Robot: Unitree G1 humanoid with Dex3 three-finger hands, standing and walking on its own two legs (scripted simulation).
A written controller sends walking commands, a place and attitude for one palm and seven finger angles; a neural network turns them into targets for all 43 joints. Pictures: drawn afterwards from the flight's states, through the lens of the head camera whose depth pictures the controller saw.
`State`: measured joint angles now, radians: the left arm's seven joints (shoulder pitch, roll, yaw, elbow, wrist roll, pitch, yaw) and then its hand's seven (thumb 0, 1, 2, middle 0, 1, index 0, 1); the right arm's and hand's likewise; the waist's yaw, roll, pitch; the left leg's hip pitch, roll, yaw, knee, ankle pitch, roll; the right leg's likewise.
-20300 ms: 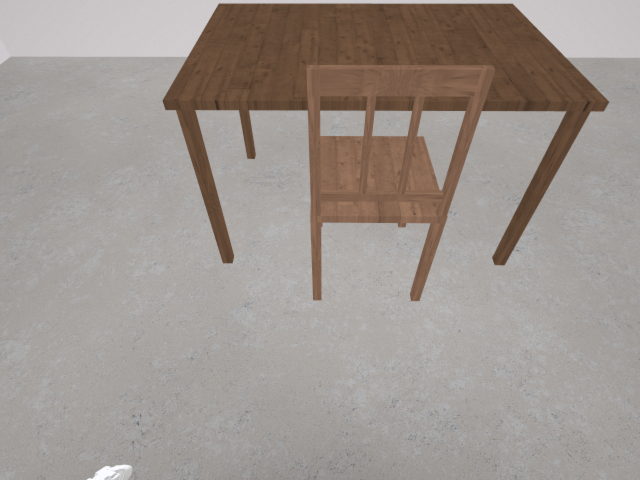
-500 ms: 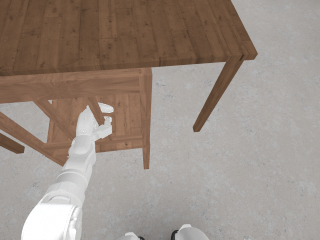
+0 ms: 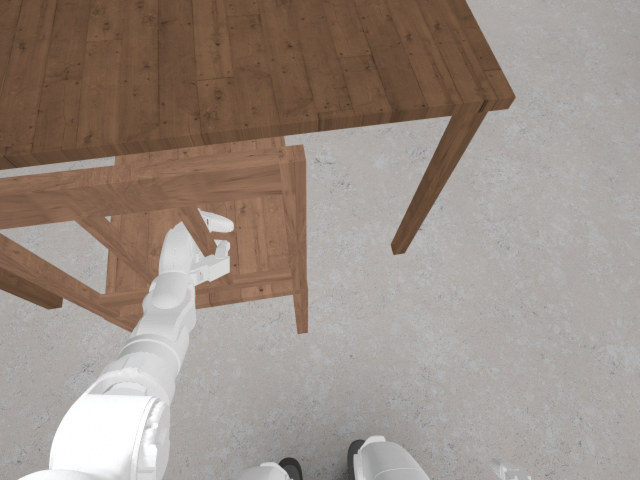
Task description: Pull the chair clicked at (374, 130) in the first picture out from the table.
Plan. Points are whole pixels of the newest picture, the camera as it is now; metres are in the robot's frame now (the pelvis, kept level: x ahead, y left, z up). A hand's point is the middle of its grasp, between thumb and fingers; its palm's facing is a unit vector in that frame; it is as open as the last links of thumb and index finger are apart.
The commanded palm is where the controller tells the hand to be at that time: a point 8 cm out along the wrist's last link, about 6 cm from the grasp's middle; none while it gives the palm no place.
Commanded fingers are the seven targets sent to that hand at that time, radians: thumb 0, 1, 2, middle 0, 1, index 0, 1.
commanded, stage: step backward, pulling the chair out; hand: left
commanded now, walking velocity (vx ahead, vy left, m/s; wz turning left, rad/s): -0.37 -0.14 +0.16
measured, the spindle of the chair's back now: (134, 259) +0.41 +0.26 -0.09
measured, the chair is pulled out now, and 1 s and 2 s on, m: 0.03 0.15 0.26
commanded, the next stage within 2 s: none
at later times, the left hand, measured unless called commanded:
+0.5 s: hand (225, 281) +0.37 +0.12 -0.08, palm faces +0.05 -0.99 -0.16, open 5.2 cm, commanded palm +0.36 +0.17 -0.07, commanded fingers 0.00 0.90 0.90 -0.50 -1.45 -0.50 -1.45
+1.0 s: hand (230, 341) +0.28 +0.11 -0.08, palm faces +0.04 -0.98 -0.19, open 5.2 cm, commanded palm +0.28 +0.16 -0.07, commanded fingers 0.00 0.90 0.90 -0.50 -1.45 -0.50 -1.45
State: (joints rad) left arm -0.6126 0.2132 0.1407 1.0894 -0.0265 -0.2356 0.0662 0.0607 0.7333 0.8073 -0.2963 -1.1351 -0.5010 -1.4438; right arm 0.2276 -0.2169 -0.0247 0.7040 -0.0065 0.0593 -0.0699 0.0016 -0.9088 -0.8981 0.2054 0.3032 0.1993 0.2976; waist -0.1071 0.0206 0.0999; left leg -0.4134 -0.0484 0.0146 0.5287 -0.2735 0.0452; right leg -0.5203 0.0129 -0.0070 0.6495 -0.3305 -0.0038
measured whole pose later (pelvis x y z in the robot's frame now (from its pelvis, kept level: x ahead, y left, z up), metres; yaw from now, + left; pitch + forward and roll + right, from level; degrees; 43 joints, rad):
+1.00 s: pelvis -0.10 -0.04 -0.01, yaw +3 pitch +5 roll -1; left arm -0.59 0.21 0.09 1.06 -0.05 -0.21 0.07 0.06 0.70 0.82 -0.35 -1.18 -0.50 -1.44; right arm 0.17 -0.23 0.00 0.72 0.05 -0.02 -0.12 0.00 -0.91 -0.90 0.21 0.30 0.20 0.30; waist -0.10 0.04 0.18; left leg -0.51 0.00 -0.07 0.64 -0.27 -0.02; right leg -0.48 0.04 -0.03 0.53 -0.14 -0.03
